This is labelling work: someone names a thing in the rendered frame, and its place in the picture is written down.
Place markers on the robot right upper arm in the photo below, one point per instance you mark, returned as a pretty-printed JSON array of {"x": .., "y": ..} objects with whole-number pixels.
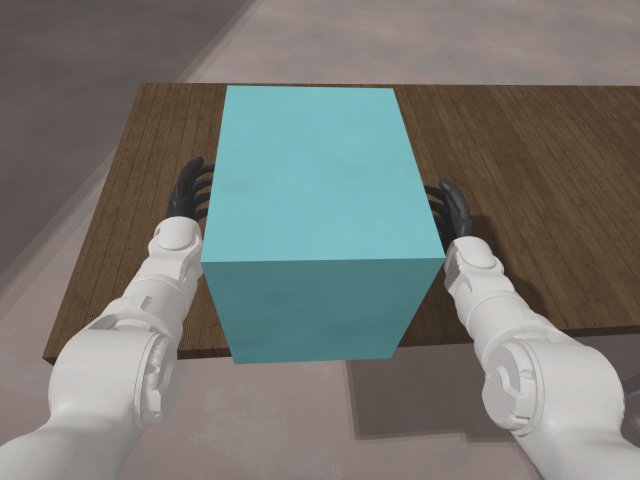
[{"x": 564, "y": 406}]

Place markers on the left robot forearm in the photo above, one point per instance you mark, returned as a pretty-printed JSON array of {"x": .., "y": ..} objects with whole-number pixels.
[{"x": 160, "y": 295}]

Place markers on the carton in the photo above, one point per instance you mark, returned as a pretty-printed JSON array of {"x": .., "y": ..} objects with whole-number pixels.
[{"x": 320, "y": 243}]

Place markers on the table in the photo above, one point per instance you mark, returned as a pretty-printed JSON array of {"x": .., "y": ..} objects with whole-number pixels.
[{"x": 551, "y": 174}]

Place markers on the right robot forearm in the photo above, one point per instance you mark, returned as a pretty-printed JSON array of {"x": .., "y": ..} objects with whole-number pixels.
[{"x": 487, "y": 303}]

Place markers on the robot right hand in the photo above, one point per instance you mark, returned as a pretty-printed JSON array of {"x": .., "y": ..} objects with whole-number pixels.
[{"x": 454, "y": 210}]

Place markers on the robot left hand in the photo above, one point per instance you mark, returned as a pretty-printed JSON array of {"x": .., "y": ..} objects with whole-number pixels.
[{"x": 183, "y": 201}]

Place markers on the robot left upper arm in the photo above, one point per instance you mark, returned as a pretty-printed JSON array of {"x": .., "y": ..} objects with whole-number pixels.
[{"x": 109, "y": 387}]

